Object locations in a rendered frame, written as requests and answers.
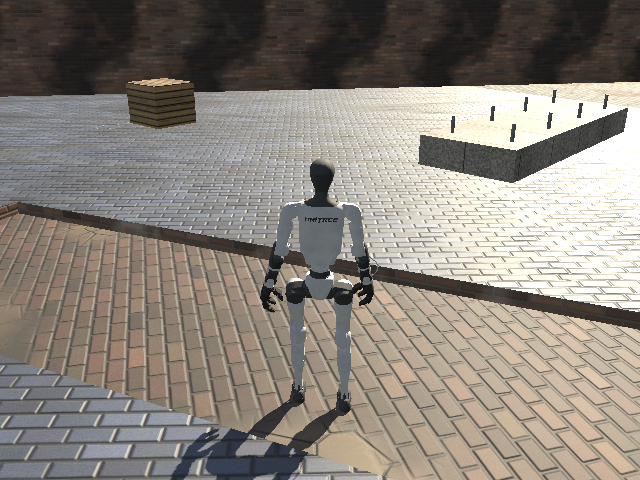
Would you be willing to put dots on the robot left forearm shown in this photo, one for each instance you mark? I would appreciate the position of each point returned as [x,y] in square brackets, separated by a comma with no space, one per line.
[273,269]

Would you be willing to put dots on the right robot hand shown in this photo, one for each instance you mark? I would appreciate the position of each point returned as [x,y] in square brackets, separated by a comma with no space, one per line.
[367,289]

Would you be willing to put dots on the robot right forearm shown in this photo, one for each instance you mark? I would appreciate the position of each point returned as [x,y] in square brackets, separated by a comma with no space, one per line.
[364,267]

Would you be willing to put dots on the left robot hand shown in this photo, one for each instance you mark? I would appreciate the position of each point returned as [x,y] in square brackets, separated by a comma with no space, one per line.
[266,299]

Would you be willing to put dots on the robot right upper arm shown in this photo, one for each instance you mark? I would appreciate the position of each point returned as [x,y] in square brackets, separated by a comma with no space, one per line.
[352,212]

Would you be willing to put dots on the robot right foot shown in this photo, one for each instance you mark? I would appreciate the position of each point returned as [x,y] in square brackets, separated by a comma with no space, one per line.
[344,404]

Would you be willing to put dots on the robot left upper arm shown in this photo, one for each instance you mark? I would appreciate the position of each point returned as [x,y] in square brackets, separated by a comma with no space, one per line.
[289,211]

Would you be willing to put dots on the robot head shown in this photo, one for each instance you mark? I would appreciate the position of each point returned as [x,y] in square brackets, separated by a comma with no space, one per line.
[321,172]

